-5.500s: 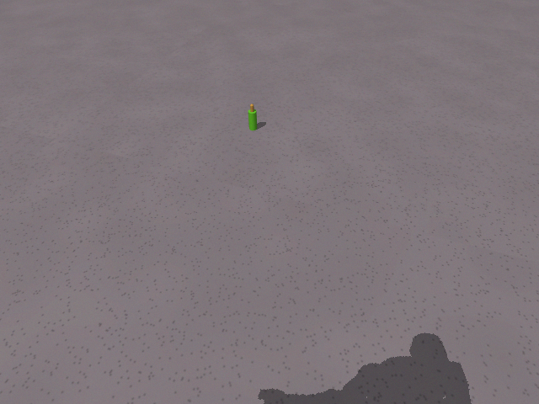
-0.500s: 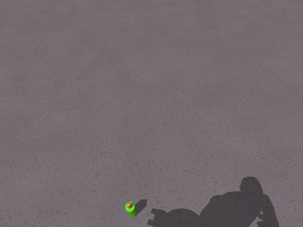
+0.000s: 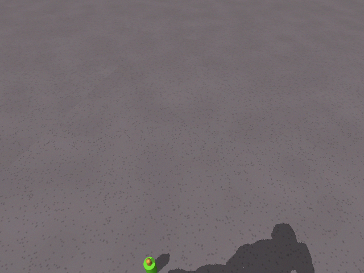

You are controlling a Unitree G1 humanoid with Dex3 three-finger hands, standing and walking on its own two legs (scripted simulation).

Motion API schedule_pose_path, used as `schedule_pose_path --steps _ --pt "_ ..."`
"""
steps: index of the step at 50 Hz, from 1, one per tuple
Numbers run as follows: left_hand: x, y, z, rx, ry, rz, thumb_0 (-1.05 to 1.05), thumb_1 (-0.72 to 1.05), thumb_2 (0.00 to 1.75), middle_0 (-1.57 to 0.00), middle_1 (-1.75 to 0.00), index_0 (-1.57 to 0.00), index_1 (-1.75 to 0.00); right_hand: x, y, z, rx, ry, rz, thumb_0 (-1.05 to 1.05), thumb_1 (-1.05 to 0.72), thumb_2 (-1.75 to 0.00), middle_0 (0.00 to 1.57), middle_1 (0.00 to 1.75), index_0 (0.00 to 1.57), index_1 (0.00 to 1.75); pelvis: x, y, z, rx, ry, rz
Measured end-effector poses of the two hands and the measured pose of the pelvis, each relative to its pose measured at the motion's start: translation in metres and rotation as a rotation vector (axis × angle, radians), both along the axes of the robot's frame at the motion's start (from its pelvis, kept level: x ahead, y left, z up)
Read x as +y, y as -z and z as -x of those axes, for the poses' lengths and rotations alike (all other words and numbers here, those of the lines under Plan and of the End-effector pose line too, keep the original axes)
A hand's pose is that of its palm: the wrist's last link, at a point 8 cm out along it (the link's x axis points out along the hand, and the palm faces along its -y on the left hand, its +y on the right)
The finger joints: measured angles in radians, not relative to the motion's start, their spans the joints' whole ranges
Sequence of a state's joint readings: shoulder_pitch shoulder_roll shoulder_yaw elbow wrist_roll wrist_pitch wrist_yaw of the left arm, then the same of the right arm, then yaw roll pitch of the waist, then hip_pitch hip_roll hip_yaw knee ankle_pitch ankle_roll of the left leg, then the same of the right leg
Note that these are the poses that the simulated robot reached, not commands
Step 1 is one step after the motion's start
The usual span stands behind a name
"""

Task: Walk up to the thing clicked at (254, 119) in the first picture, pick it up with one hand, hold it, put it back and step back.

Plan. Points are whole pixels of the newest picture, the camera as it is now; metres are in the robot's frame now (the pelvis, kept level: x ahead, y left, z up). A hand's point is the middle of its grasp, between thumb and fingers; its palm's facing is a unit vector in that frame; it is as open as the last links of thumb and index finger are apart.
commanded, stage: walk up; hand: left
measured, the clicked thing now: (150, 265) +0.32 +0.16 -0.68
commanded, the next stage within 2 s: stand in 1.14 s
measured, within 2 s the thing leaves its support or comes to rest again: neither
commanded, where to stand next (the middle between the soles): +0.03 -0.03 m, yaw -2 degrees
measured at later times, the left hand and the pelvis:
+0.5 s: hand out of the picture +0.12 +0.23 -0.14, palm faces -0.04 -0.94 -0.33, open 7.4 cm; pelvis +0.01 -0.01 +0.01, yaw -1 degrees
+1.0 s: hand out of the picture +0.11 +0.24 -0.15, palm faces -0.04 -0.94 -0.32, open 7.4 cm; pelvis +0.02 +0.00 +0.01, yaw -2 degrees
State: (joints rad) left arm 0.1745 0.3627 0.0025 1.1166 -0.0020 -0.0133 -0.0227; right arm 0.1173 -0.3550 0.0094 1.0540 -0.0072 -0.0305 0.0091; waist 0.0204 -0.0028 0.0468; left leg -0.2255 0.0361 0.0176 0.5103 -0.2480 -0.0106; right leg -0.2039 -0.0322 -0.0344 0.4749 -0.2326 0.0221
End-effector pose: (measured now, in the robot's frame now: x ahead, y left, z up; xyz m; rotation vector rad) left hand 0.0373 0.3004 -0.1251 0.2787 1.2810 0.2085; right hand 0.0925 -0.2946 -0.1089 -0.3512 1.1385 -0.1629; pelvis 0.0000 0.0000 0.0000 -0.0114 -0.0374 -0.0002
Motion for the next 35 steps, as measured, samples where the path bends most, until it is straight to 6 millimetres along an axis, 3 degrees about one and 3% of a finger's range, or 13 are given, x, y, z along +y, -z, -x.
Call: schedule_pose_path --steps 6,12,21,29,35 --pt "-0.002 -0.012 -0.021 -0.028 0.000 -0.029 0.01 0.90 0.90 -0.21 -0.30 -0.20 -0.30 0.000 0.000 -0.029 -0.046 0.003 -0.025 0.01 -0.90 -0.90 0.20 0.30 0.20 0.30 -0.003 -0.003 -0.008 -0.003 0.001 -0.008" --pt "-0.005 -0.019 -0.046 -0.069 0.019 -0.039 0.01 0.90 0.90 -0.21 -0.30 -0.20 -0.30 -0.005 -0.001 -0.033 -0.040 0.019 -0.030 0.01 -0.90 -0.90 0.20 0.30 0.20 0.30 -0.007 -0.007 -0.012 -0.004 0.005 -0.012" --pt "-0.018 -0.019 -0.070 -0.092 0.056 -0.017 0.01 0.90 0.90 -0.21 -0.30 -0.20 -0.30 -0.017 -0.002 -0.006 0.025 0.071 -0.012 0.01 -0.90 -0.90 0.20 0.30 0.20 0.30 -0.010 -0.009 -0.014 -0.005 0.013 -0.013" --pt "-0.024 -0.014 -0.074 -0.073 0.076 0.002 0.01 0.90 0.90 -0.21 -0.30 -0.20 -0.30 -0.021 -0.001 0.024 0.090 0.115 0.001 0.01 -0.90 -0.90 0.20 0.30 0.20 0.30 -0.010 -0.010 -0.015 -0.005 0.023 -0.012" --pt "-0.023 -0.013 -0.075 -0.065 0.075 0.006 0.01 0.90 0.90 -0.21 -0.30 -0.20 -0.30 -0.018 0.001 0.036 0.112 0.128 0.001 0.01 -0.90 -0.90 0.20 0.30 0.20 0.30 -0.008 -0.010 -0.016 -0.006 0.027 -0.012"
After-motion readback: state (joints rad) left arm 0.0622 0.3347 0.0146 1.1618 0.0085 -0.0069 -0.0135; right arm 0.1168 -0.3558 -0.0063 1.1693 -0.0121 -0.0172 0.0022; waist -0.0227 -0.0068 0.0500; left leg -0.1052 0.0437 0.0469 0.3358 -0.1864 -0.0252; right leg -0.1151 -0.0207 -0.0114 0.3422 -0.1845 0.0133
